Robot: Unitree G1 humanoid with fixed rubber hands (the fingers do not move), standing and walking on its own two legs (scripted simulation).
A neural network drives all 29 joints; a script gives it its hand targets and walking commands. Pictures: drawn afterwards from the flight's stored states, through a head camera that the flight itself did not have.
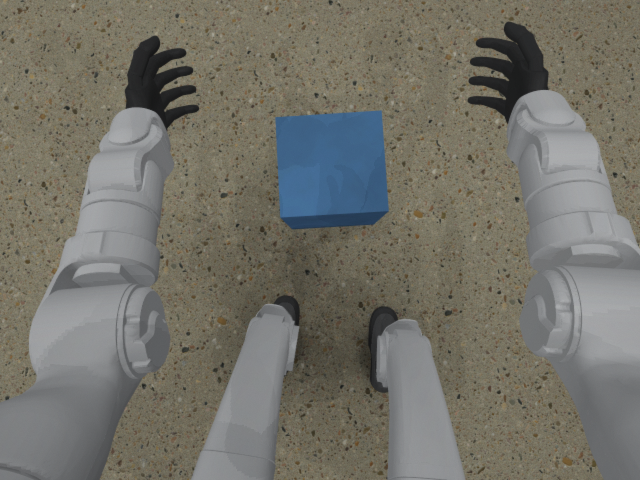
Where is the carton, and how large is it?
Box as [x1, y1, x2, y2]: [275, 110, 388, 228]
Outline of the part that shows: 381,110 275,117 280,217 291,228 373,224 388,210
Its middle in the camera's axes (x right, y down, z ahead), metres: +0.02 -0.13 +0.88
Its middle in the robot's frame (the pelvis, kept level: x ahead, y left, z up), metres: +0.53 +0.05 -0.52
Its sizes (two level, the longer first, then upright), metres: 0.210 0.200 0.250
